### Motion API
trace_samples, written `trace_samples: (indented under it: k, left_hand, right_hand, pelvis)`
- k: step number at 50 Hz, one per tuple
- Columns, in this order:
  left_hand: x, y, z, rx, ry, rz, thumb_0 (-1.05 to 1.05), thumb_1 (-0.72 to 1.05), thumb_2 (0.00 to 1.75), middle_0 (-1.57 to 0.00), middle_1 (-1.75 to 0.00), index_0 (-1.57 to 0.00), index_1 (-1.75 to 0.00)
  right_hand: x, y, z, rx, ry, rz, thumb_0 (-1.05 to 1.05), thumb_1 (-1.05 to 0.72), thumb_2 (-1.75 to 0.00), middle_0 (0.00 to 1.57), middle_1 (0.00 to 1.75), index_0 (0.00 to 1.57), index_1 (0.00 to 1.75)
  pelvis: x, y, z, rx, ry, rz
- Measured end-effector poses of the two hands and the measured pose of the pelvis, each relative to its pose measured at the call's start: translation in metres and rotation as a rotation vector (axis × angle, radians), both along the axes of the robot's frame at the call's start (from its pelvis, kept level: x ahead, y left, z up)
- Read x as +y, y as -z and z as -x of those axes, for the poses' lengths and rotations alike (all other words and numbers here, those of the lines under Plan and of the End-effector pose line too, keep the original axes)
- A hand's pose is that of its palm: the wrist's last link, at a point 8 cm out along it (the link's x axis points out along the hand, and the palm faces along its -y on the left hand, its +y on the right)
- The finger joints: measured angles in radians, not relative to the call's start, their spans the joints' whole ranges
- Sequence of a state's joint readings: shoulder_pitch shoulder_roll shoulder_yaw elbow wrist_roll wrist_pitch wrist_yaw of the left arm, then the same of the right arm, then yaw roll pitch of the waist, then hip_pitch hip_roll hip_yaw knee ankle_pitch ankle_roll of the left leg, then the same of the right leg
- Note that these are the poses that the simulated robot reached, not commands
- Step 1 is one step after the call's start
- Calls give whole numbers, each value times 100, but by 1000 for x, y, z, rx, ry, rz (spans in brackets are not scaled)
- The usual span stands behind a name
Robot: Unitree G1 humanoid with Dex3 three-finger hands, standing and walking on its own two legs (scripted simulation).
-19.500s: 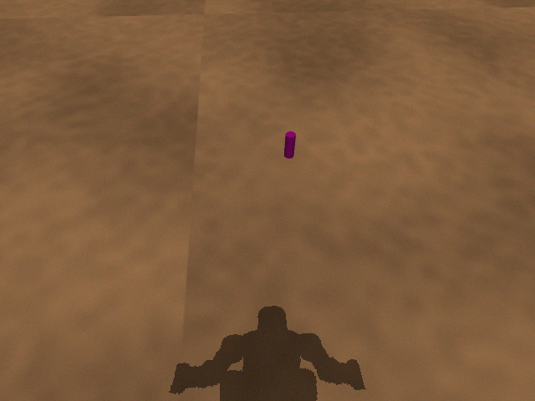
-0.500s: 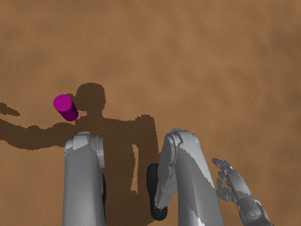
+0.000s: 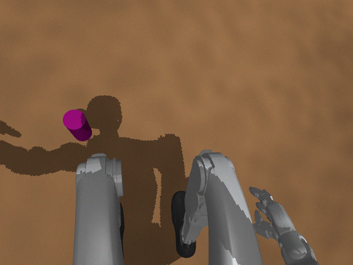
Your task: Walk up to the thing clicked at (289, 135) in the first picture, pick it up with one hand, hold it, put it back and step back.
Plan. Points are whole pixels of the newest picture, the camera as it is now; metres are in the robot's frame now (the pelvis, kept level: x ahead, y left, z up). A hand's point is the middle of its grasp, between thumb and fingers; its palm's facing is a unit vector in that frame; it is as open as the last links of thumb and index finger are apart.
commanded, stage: go down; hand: left
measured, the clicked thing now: (79, 127) +0.44 +0.24 -0.29
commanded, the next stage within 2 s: approach in 1.22 s
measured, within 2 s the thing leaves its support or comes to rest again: neither
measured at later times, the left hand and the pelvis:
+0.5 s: hand out of the picture +0.34 +0.44 +0.01, palm faces +0.15 -0.99 -0.06, open 17.6 cm; pelvis +0.00 +0.00 +0.00, yaw +0 degrees
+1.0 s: hand out of the picture +0.34 +0.43 +0.00, palm faces +0.15 -0.99 -0.05, open 17.7 cm; pelvis +0.00 +0.00 +0.00, yaw +0 degrees
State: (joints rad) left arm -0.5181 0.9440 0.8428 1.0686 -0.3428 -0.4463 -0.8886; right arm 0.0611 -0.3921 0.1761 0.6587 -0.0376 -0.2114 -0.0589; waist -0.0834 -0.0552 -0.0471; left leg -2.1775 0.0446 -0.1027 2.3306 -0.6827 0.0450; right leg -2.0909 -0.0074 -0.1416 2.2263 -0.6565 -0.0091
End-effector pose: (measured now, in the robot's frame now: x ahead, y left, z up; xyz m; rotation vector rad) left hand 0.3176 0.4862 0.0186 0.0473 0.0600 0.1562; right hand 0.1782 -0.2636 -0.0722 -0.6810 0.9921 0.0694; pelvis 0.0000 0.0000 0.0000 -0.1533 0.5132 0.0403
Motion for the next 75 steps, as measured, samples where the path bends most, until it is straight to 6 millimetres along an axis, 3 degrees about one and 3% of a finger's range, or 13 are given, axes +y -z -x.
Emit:
trace_samples:
  k: [17,23,30,40,47,54,59,63,66,70,75]
  left_hand:
    - [0,-5,-7,-32,2,4,-2,-59,12,-1,-8,-1,-9]
    - [2,1,2,3,-5,-5,-2,-58,12,0,-8,-1,-9]
    - [-9,2,11,-7,30,-2,-2,-57,12,0,-8,-1,-8]
    - [1,-20,-18,-60,5,-10,-2,-59,12,-1,-8,-1,-9]
    - [4,4,-5,50,-13,11,-1,-60,12,0,-8,-1,-9]
    - [-20,20,10,20,48,0,-2,-58,11,0,-9,-1,-8]
    - [-24,-5,-4,-47,76,-41,-2,-57,12,0,-9,-1,-9]
    - [-6,-33,-17,-95,44,-50,-2,-58,13,-1,-9,-1,-9]
    - [7,-37,-19,-60,12,-26,-2,-59,13,-1,-9,-1,-9]
    - [18,-23,-9,9,-26,3,-1,-60,11,0,-8,-1,-8]
    - [17,18,6,38,-77,54,-1,-60,8,0,-8,-2,-7]
  right_hand:
    - [1,-1,-5,-22,-9,6,1,-90,-90,21,30,21,30]
    - [1,1,2,-2,0,2,1,-90,-90,21,30,21,30]
    - [4,1,1,6,10,-9,1,-89,-90,21,30,21,30]
    - [0,-6,-7,-39,-2,3,1,-89,-90,21,30,21,30]
    - [-3,1,4,17,5,-3,1,-89,-89,20,30,21,30]
    - [0,8,3,55,6,-3,1,-89,-89,21,30,21,30]
    - [1,2,-9,0,9,0,1,-90,-89,21,30,21,30]
    - [0,-5,-15,-54,0,-1,1,-90,-90,21,30,21,30]
    - [-2,-7,-15,-69,-7,-3,1,-90,-90,21,30,21,30]
    - [-5,-2,-6,-29,-25,-2,1,-89,-89,20,30,21,30]
    - [-2,7,7,64,-51,6,1,-89,-89,20,30,21,30]
  pelvis:
    - [-1,2,0,-9,-3,1]
    - [1,2,1,-8,1,5]
    - [1,-2,0,2,-6,-2]
    - [-2,-2,0,-2,-3,-4]
    - [0,0,-2,6,4,6]
    - [0,-1,-4,10,-5,-6]
    - [-3,-4,-3,7,-10,-14]
    - [-5,-4,-2,3,-8,-13]
    - [-4,-3,-1,1,-1,-7]
    - [-2,1,0,-2,5,3]
    - [-2,6,0,-6,8,5]
